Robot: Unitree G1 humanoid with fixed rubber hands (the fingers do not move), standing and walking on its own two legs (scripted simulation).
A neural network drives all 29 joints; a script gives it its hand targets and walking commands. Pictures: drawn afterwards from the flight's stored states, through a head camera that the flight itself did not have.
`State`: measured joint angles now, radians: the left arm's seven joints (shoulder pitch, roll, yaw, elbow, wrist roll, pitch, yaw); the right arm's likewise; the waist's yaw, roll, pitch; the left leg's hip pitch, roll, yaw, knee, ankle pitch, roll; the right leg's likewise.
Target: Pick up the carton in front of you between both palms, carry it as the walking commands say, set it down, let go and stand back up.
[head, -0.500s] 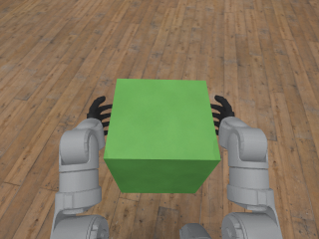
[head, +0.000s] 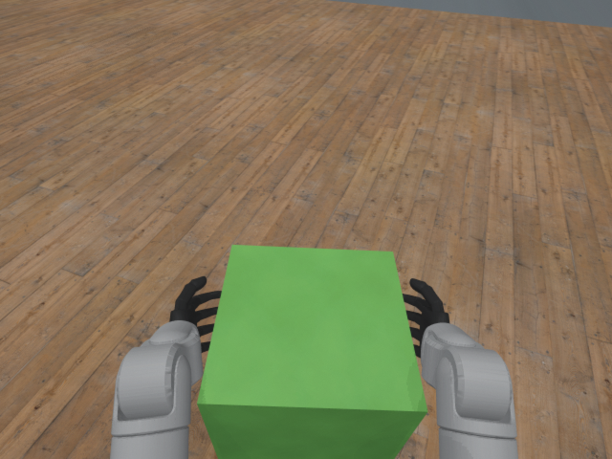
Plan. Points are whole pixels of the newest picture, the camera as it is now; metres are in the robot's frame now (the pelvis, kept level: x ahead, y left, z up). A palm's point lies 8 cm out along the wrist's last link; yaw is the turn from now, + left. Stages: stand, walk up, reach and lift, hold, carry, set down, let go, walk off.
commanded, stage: carry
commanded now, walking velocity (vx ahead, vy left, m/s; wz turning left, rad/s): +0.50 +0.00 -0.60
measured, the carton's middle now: (307, 366) +0.26 +0.02 +0.00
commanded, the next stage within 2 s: none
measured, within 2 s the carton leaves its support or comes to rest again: neither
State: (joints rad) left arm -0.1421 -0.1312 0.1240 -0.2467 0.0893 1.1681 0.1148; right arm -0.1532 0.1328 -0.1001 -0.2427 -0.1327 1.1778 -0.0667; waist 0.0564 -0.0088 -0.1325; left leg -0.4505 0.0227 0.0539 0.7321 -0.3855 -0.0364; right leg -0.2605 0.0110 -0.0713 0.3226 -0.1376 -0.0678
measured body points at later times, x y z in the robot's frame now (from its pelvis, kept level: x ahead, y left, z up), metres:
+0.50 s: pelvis +0.28 -0.03 -0.01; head +0.27 +0.00 +0.43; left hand +0.59 +0.02 +0.07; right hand +0.49 -0.26 +0.08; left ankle +0.18 +0.14 -0.75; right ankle +0.36 -0.18 -0.73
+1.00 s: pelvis +0.59 -0.16 -0.02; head +0.58 -0.15 +0.43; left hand +0.90 -0.19 +0.07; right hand +0.73 -0.44 +0.07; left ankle +0.76 -0.13 -0.75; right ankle +0.41 -0.17 -0.75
